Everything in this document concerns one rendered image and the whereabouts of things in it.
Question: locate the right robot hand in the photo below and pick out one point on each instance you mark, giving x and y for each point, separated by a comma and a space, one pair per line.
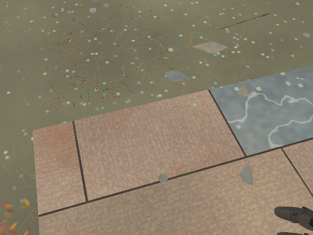
303, 216

